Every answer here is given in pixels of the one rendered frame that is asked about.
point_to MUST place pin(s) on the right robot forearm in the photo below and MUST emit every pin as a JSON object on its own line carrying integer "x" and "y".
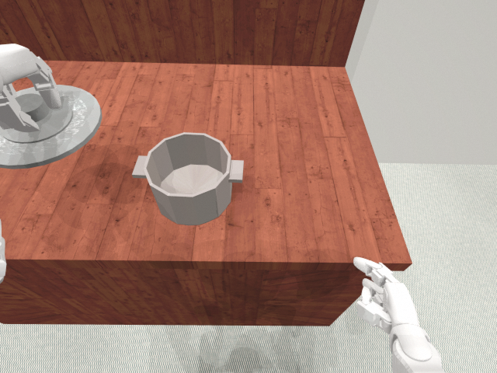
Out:
{"x": 412, "y": 351}

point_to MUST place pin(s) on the pot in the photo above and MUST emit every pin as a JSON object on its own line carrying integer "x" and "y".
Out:
{"x": 191, "y": 176}

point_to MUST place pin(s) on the knob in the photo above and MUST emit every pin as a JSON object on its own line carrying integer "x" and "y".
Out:
{"x": 33, "y": 105}

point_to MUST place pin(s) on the robot left hand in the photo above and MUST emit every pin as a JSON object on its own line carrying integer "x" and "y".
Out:
{"x": 18, "y": 62}

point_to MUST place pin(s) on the robot right hand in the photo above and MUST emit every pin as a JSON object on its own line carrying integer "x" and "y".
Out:
{"x": 392, "y": 305}

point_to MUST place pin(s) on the lid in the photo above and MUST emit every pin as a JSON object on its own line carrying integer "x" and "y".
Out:
{"x": 62, "y": 132}

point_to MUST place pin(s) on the table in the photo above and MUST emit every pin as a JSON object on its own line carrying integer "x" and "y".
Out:
{"x": 85, "y": 242}

